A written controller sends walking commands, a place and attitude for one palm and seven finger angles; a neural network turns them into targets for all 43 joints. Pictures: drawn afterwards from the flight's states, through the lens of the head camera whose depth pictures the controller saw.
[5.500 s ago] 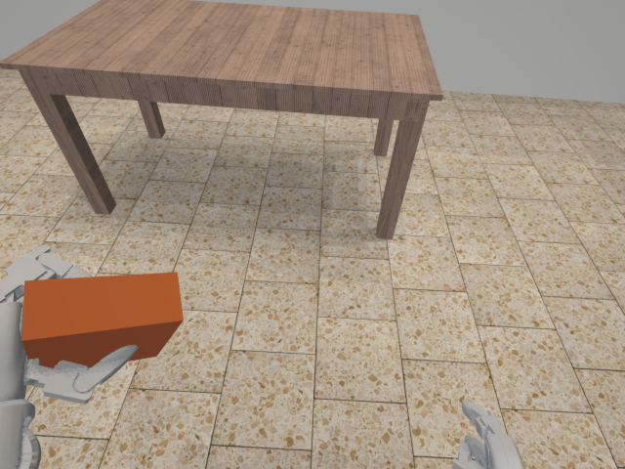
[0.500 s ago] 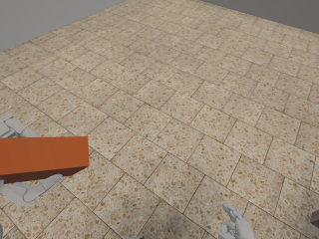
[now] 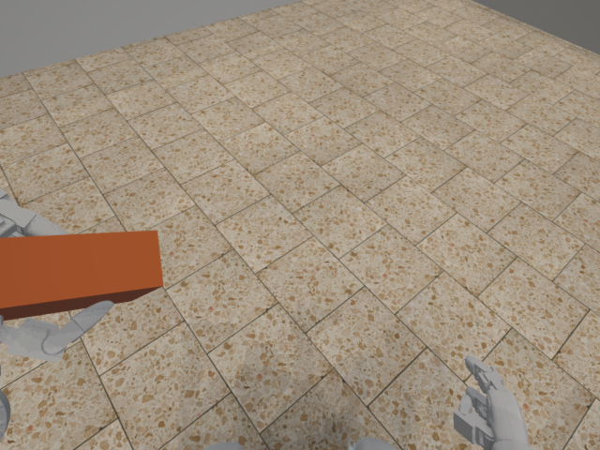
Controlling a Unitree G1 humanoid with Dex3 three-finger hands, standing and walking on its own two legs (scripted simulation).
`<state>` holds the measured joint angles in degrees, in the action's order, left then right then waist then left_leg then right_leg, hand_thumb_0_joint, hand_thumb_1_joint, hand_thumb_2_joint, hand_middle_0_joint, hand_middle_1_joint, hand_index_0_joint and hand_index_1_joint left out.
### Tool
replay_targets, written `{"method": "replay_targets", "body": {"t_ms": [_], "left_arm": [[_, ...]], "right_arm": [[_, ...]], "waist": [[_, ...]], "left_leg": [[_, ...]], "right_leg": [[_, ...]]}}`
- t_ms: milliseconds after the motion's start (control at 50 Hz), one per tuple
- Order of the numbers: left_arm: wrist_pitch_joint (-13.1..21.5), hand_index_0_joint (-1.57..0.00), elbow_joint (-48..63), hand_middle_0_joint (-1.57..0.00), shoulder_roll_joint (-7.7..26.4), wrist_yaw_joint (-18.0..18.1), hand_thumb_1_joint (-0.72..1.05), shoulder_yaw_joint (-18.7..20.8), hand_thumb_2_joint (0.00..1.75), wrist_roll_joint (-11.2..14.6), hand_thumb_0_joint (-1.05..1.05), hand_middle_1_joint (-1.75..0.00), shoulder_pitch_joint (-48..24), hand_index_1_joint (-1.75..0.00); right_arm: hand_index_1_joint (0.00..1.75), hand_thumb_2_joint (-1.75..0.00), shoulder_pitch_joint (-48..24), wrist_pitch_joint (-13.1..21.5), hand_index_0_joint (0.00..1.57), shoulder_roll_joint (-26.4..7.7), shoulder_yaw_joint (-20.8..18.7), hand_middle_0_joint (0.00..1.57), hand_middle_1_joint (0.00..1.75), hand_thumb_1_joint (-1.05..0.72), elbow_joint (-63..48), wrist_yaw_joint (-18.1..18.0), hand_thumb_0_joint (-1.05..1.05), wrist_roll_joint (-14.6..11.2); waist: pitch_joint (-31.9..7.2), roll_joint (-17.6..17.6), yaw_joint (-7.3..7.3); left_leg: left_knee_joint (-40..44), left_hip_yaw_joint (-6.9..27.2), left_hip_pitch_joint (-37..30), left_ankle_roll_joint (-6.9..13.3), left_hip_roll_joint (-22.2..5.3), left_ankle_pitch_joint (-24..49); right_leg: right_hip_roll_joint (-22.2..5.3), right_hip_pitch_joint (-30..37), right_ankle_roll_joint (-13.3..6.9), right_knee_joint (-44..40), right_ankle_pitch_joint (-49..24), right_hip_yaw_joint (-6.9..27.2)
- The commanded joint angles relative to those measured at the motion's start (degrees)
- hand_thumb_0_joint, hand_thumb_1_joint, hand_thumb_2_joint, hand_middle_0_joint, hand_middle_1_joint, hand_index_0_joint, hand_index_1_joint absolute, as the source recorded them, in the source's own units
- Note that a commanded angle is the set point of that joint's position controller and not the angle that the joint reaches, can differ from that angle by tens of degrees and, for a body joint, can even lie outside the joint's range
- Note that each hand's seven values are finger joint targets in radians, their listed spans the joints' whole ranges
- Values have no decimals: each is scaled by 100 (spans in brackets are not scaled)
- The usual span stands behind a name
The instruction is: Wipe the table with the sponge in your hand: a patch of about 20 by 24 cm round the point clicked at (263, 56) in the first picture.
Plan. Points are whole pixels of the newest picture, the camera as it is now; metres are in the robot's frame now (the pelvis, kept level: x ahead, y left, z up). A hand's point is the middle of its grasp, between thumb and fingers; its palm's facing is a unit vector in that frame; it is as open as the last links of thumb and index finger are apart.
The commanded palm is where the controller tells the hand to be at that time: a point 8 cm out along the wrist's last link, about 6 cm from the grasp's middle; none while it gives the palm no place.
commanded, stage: walk to a spot facing it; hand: left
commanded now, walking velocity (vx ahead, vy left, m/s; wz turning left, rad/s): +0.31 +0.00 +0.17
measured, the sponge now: (97, 275) +0.24 +0.21 +0.18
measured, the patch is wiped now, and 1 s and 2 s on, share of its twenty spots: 0.00 0.00 0.00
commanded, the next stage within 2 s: turn to face it in 0.80 s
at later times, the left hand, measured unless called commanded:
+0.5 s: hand (75, 293) +0.22 +0.21 +0.18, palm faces +0.50 -0.74 -0.45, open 9.3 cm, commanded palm +0.14 +0.25 +0.20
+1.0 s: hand (7, 288) +0.21 +0.25 +0.21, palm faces +0.67 -0.56 -0.48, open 9.3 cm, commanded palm +0.15 +0.28 +0.20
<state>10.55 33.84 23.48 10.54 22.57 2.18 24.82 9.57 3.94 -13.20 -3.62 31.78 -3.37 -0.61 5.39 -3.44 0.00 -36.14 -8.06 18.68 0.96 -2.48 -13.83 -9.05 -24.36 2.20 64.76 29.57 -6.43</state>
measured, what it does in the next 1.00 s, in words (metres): walks ahead, turning left: right foot, then left foot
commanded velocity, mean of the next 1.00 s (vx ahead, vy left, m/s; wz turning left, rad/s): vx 0.22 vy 0.00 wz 0.39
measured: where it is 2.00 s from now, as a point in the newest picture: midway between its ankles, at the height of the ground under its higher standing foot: outside the picture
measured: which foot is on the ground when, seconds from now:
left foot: down 0.00-0.26, up 0.28-0.66, down 0.68-1.00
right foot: up 0.00-0.22, down 0.24-0.68, up 0.70-0.98, down 1.00-1.00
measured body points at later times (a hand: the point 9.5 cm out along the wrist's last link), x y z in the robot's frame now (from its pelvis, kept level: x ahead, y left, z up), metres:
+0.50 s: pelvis +0.04 -0.05 +0.02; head +0.08 -0.06 +0.47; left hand +0.18 +0.25 +0.21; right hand +0.25 -0.28 -0.07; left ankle +0.05 +0.10 -0.63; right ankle +0.09 -0.14 -0.72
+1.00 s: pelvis +0.11 -0.04 +0.01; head +0.14 -0.04 +0.46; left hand +0.17 +0.28 +0.23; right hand +0.33 -0.13 -0.09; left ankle +0.08 +0.11 -0.72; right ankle +0.18 -0.13 -0.72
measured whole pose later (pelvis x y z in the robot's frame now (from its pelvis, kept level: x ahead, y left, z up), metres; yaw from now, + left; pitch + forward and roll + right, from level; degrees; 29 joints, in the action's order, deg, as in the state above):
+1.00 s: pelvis +0.11 -0.04 +0.01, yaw +22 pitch +0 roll -1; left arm 11.9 33.8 22.9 8.3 21.9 2.0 28.5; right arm 11.4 5.9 -5.4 3.0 34.6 -1.8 -0.4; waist 3.8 2.6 -2.4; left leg -34.2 -0.3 18.5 -2.1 -4.5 -15.2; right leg -3.3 -18.5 3.5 34.5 20.0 -9.0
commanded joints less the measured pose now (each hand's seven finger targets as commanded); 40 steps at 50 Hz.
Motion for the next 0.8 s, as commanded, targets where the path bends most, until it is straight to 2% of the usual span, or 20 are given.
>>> {"method": "replay_targets", "body": {"t_ms": [0, 80, 180, 200, 220, 240, 260, 280, 300, 320, 360, 440, 540, 600, 620, 640, 660, 680, 720, 780], "left_arm": [[484, -120, 1655, -120, 899, -84, 10, 605, 130, -64, 0, -160, -91, -160], [553, -120, 1684, -120, 727, -115, 10, 523, 130, 24, 0, -160, 59, -160], [350, -120, 432, -120, 540, -121, 10, 360, 130, -33, 0, -160, -300, -160], [282, -120, 253, -120, 530, -114, 10, 280, 130, -57, 0, -160, -479, -160], [239, -120, 158, -120, 683, -105, 10, 338, 130, -108, 0, -160, -634, -160], [188, -120, 150, -120, 1024, -78, 10, 511, 130, -105, 0, -160, -742, -160], [194, -120, 149, -120, 1020, -68, 10, 537, 130, -13, 0, -160, -946, -160], [223, -120, 91, -120, 1040, -105, 10, 593, 130, -16, 0, -160, -874, -160], [298, -120, 213, -120, 883, -164, 10, 443, 130, 5, 0, -160, -733, -160], [348, -120, 330, -120, 833, -180, 10, 419, 130, -26, 0, -160, -631, -160], [395, -120, 581, -120, 834, -161, 10, 382, 130, -47, 0, -160, -573, -160], [402, -120, 972, -120, 1003, -49, 10, 669, 130, 14, 0, -160, -10, -160], [324, -120, 1347, -120, 926, 128, 10, 829, 130, 92, 0, -160, 402, -160], [278, -120, 1361, -120, 747, 172, 10, 642, 130, 97, 0, -160, 170, -160], [313, -120, 1415, -120, 733, 170, 10, 604, 130, 102, 0, -160, 51, -160], [404, -120, 1501, -120, 672, 170, 10, 552, 130, 93, 0, -160, -68, -160], [563, -120, 1632, -120, 627, 148, 10, 476, 130, 81, 0, -160, -149, -160], [711, -120, 1356, -120, 919, 78, 10, 572, 130, -102, 0, -160, -440, -160], [642, -120, 1280, -120, 1091, -36, 10, 832, 130, -105, 0, -160, -134, -160], [670, -120, 2024, -120, 865, -87, 10, 651, 130, -34, 0, -160, 1, -160]], "right_arm": [[30, -90, -186, 332, 20, -509, -73, 20, 30, -90, -676, 90, 0, -97], [30, -90, -238, 564, 20, -449, 76, 20, 30, -90, -589, 76, 0, -26], [30, -90, -246, 483, 20, -402, 150, 20, 30, -90, -427, -80, 0, -20], [30, -90, -234, 429, 20, -354, 178, 20, 30, -90, -381, -108, 0, -11], [30, -90, -220, 379, 20, -259, 186, 20, 30, -90, -362, -115, 0, -6], [30, -90, -419, 373, 20, -186, 219, 20, 30, -90, -473, -106, 0, 10], [30, -90, -509, 439, 20, -413, 137, 20, 30, -90, -437, -73, 0, 77], [30, -90, -531, 396, 20, -365, 165, 20, 30, -90, -337, -41, 0, 87], [30, -90, -572, 342, 20, -331, 222, 20, 30, -90, -295, -30, 0, 68], [30, -90, -587, 286, 20, -317, 247, 20, 30, -90, -261, -12, 0, 75], [30, -90, -628, 254, 20, -395, 178, 20, 30, -90, -325, -13, 0, 55], [30, -90, -476, 215, 20, -432, 65, 20, 30, -90, -544, -22, 0, 90], [30, -90, -251, 213, 20, -358, 19, 20, 30, -90, -869, -15, 0, 104], [30, -90, -49, 200, 20, -380, -17, 20, 30, -90, -852, -50, 0, 118], [30, -90, 43, 212, 20, -451, -63, 20, 30, -90, -841, -95, 0, 94], [30, -90, 106, 229, 20, -565, -90, 20, 30, -90, -860, -116, 0, 66], [30, -90, -34, 288, 20, -671, -86, 20, 30, -90, -890, -68, 0, 69], [30, -90, -5, 358, 20, -592, -54, 20, 30, -90, -777, -1, 0, 34], [30, -90, -106, 319, 20, -629, -132, 20, 30, -90, -645, 42, 0, -53], [30, -90, -192, 441, 20, -458, -36, 20, 30, -90, -585, 103, 0, -66]], "waist": [[-1046, 1620, 11], [-1008, 1989, -63], [-867, 1309, -107], [-836, 866, -92], [-838, -176, -122], [-692, -1754, -219], [-663, -1707, -184], [-563, -1080, -115], [-462, -618, -107], [-531, -402, -79], [-603, -427, -49], [-820, -189, -116], [-1047, -606, -284], [-1187, -375, -78], [-1274, 129, 42], [-1432, 1300, 170], [-1337, 2785, 112], [-1198, 2231, 101], [-1292, 1813, 71], [-1209, 1956, -23]], "left_leg": [[1707, 2394, -1426, 1370, -1741, 991], [2082, 1254, -161, 895, -1223, 42], [1423, 1077, 423, 578, -1021, -2045], [708, 1024, 781, 435, -805, -2213], [-828, 557, 1287, 236, -369, -2200], [-2683, 337, 2312, -42, 277, -2232], [-3548, 982, 2350, -117, 136, -1624], [-3990, 1047, 2391, -168, 17, -1207], [-4172, 1012, 2366, -238, -127, -864], [-4184, 891, 2253, -315, -192, -644], [-3872, 722, 2100, -368, -240, -465], [-2325, 341, 1556, -318, -318, -407], [-576, -170, 844, -217, -204, -767], [447, -421, -151, -184, 60, -398], [852, -376, -887, -79, 108, -261], [1291, 789, -1716, 334, -491, -125], [1671, 3263, -2274, 1163, -2015, 2068], [1747, 4047, -2143, 1515, -2406, 2247], [1523, 3319, -1778, 1592, -2088, 1449], [1628, 1833, -1037, 1085, -1383, 1143]], "right_leg": [[-14, -1778, 135, 736, -201, 472], [255, 65, 158, -1329, -880, -86], [714, 1466, 192, -3123, -962, -545], [593, 1868, 92, -3576, -663, -274], [-203, 2008, -257, -4439, 138, 900], [-1582, 2220, -955, -5243, 159, 3262], [-1901, 1836, -1024, -5641, 580, 3775], [-1816, 1734, -1044, -5511, 652, 3506], [-1639, 1614, -975, -5346, 103, 2628], [-1437, 1584, -845, -5206, -582, 1733], [-1312, 1648, -761, -5100, -1462, 870], [-1342, 1766, -860, -5008, -1960, 393], [-1455, 1995, -952, -4614, -2161, 218], [-1267, 1719, -699, -3707, -1894, -129], [-1004, 1273, -489, -2812, -2016, -351], [-487, 374, -184, -1287, -1761, -601], [433, -1049, 150, 203, 654, -481], [320, -1566, 3, 866, 826, 193], [77, -1802, 86, 1066, 203, 624], [143, -1011, 145, -111, -511, 231]]}}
